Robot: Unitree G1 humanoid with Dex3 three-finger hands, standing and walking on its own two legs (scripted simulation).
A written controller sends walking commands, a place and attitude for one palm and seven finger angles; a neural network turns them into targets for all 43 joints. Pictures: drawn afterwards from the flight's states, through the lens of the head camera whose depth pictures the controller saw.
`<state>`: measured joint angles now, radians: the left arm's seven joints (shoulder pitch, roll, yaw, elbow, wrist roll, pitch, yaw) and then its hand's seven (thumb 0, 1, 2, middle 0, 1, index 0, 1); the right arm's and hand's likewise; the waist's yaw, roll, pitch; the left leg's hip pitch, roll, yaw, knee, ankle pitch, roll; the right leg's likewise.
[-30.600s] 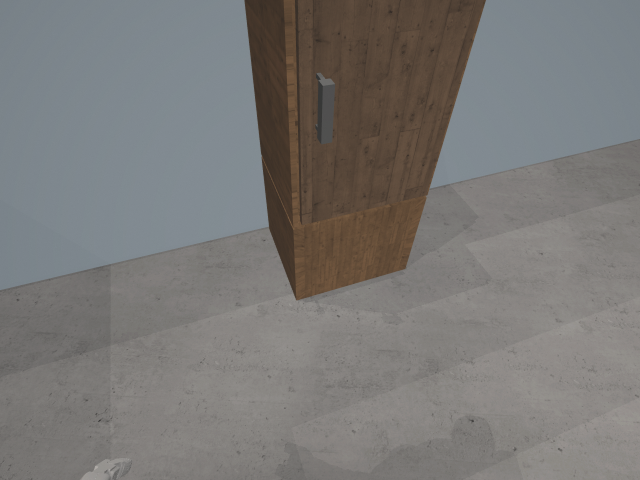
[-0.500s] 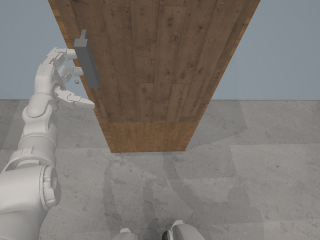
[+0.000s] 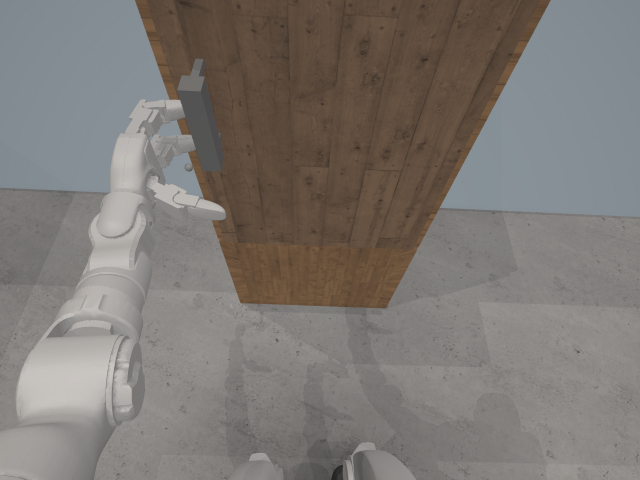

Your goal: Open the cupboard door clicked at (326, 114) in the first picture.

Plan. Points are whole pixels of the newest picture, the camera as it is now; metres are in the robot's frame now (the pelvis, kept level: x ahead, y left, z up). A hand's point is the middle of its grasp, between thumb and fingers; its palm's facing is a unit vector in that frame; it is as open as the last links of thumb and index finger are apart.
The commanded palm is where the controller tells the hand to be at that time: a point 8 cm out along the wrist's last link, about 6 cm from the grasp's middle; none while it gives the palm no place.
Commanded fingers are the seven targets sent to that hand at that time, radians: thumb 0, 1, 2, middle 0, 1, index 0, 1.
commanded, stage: slide the fingers in behind the handle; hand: left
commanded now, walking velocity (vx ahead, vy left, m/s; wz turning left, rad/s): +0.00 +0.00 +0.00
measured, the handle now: (206, 117) +0.57 +0.14 +0.09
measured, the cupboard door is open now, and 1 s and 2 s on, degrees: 0 0 0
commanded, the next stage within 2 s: move the hooked fingers beside the handle in 0.42 s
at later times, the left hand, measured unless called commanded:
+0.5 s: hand (188, 166) +0.48 +0.15 +0.08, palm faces -0.03 -1.00 -0.02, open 14.5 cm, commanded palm +0.47 +0.16 +0.09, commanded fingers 0.00 -0.50 0.30 -0.30 -1.20 -0.30 -1.20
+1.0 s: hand (186, 165) +0.48 +0.15 +0.08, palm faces -0.05 -1.00 -0.02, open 14.4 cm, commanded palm +0.47 +0.19 +0.09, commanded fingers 0.00 -0.50 0.30 -0.30 -1.20 -0.30 -1.20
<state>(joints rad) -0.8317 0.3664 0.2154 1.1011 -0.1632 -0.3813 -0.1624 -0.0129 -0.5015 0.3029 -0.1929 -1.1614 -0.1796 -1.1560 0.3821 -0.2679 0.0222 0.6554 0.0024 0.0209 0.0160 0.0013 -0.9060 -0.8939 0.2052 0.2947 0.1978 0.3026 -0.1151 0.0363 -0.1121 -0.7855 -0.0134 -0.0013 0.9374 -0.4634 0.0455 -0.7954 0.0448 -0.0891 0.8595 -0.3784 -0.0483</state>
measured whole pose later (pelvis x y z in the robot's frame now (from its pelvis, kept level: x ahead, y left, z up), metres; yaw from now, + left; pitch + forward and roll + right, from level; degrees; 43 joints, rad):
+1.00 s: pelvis +0.00 +0.01 +0.00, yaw +0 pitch +18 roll -3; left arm -0.86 0.37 0.21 1.13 -0.15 -0.39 -0.18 -0.01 -0.50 0.30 -0.22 -1.19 -0.20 -1.19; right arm 0.38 -0.27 0.02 0.67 0.00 0.01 0.02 0.00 -0.91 -0.89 0.21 0.29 0.20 0.30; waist -0.11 0.04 -0.11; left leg -0.80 -0.02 0.00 0.94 -0.46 0.05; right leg -0.81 0.04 -0.09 0.87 -0.38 -0.04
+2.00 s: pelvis -0.01 +0.01 +0.00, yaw -2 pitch +19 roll -3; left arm -0.86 0.51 0.37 1.14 -0.14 -0.36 -0.33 -0.01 -0.50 0.30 -0.30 -1.20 -0.30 -1.20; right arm 0.38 -0.29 0.05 0.62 0.01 0.03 -0.02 0.00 -0.91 -0.89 0.21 0.29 0.20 0.30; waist -0.15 0.02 -0.11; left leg -0.82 0.00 0.02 0.96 -0.46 0.06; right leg -0.84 0.06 -0.06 0.87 -0.36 -0.04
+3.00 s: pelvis +0.00 +0.00 +0.00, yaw -2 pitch +19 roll -3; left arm -0.83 0.54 0.39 1.14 -0.13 -0.35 -0.36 -0.01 -0.50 0.30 -0.30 -1.20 -0.30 -1.20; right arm 0.40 -0.29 0.05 0.61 0.01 0.06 -0.02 0.00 -0.90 -0.89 0.21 0.29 0.20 0.30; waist -0.16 0.02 -0.11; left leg -0.80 0.01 0.02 0.94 -0.47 0.05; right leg -0.82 0.07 -0.07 0.85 -0.36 -0.05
